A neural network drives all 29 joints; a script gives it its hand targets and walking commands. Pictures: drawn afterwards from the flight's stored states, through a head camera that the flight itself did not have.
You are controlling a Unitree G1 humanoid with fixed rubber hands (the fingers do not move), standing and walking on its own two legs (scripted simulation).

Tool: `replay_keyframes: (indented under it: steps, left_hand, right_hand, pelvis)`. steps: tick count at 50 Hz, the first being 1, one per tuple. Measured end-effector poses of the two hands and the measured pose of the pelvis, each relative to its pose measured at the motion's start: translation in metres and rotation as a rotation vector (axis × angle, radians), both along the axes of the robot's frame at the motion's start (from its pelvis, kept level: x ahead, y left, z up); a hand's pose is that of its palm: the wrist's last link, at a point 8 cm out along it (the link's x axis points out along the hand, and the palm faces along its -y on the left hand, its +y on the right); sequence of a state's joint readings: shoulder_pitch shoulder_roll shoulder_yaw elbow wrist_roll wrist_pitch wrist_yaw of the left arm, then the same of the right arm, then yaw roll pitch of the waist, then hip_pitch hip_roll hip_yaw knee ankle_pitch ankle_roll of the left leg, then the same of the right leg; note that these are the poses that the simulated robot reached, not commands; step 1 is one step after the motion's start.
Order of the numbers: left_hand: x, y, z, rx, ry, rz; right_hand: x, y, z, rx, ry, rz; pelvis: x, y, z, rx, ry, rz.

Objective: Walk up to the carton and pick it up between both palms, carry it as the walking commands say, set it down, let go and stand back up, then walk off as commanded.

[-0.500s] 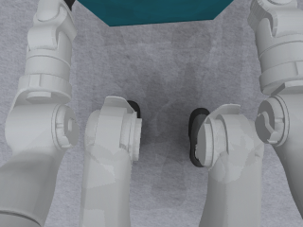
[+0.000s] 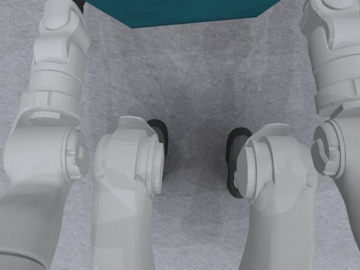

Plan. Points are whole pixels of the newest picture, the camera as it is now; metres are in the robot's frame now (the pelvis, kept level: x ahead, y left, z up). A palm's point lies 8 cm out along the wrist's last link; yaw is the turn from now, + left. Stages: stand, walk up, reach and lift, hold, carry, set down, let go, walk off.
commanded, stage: set down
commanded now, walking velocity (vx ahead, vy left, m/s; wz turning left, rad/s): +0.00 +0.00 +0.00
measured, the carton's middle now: out of the picture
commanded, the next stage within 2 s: let go in 1.74 s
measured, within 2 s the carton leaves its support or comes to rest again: neither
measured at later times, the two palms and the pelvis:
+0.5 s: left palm out of the picture +0.50 +0.26 -0.17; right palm out of the picture +0.55 -0.18 -0.17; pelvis +0.01 +0.00 +0.00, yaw +1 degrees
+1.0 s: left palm out of the picture +0.50 +0.29 -0.05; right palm out of the picture +0.56 -0.18 -0.06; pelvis +0.01 +0.00 +0.09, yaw +1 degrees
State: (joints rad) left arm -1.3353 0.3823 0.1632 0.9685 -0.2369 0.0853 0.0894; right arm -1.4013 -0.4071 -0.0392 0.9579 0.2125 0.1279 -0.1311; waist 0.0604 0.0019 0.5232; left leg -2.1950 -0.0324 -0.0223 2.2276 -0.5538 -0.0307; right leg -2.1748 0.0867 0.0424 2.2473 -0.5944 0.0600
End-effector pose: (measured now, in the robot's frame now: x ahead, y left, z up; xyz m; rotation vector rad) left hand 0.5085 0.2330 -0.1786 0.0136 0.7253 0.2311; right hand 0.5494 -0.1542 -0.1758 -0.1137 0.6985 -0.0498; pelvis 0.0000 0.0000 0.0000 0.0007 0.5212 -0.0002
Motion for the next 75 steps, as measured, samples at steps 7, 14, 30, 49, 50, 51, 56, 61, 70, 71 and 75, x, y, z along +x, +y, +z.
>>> replay_keyframes:
  steps: [7,14,30,49,50,51,56,61,70,71,75]
  left_hand:
    - [0.005,0.012,-0.009,0.006,0.002,0.044]
    - [0.001,0.021,-0.007,0.006,-0.024,0.035]
    - [-0.005,0.032,0.01,0.009,-0.032,0.036]
    - [-0.005,0.059,0.121,0.047,-0.055,0.04]
    - [-0.007,0.06,0.126,0.042,-0.053,0.04]
    - [-0.009,0.06,0.132,0.035,-0.056,0.035]
    - [-0.009,0.06,0.161,0.011,-0.073,0.025]
    - [-0.005,0.059,0.192,-0.005,-0.075,0.022]
    - [-0.014,0.067,0.235,0.002,-0.043,0.034]
    - [-0.014,0.066,0.24,0.006,-0.04,0.03]
    - [-0.011,0.057,0.273,0.009,-0.074,-0.017]
  right_hand:
    - [0.003,-0.002,-0.005,-0.009,-0.01,0.019]
    - [0.005,-0.013,0.0,-0.022,-0.034,0.022]
    - [0.0,-0.024,0.006,-0.029,-0.004,0.028]
    - [0.011,-0.021,0.108,-0.017,-0.038,0.012]
    - [0.009,-0.021,0.112,-0.022,-0.031,0.015]
    - [0.007,-0.021,0.116,-0.027,-0.029,0.018]
    - [0.004,-0.02,0.148,-0.03,-0.042,0.031]
    - [0.012,-0.019,0.187,-0.032,-0.061,0.051]
    - [0.009,-0.033,0.232,-0.029,-0.018,0.031]
    - [0.008,-0.032,0.238,-0.025,-0.017,0.036]
    - [0.009,-0.026,0.268,-0.016,-0.05,0.071]
  pelvis:
    - [0.008,0.003,0.006,-0.003,0.036,-0.001]
    - [0.014,0.003,0.005,-0.008,0.036,0.006]
    - [0.009,-0.005,0.005,0.004,0.016,0.016]
    - [0.009,-0.003,0.08,-0.011,0.0,0.025]
    - [0.009,-0.002,0.086,-0.013,0.001,0.027]
    - [0.009,-0.002,0.092,-0.015,0.002,0.028]
    - [0.008,0.0,0.116,-0.021,0.002,0.028]
    - [0.004,0.001,0.139,-0.026,-0.007,0.03]
    - [0.002,-0.002,0.185,-0.025,-0.013,0.036]
    - [0.002,-0.003,0.19,-0.025,-0.014,0.035]
    - [0.004,-0.003,0.21,-0.027,-0.024,0.037]
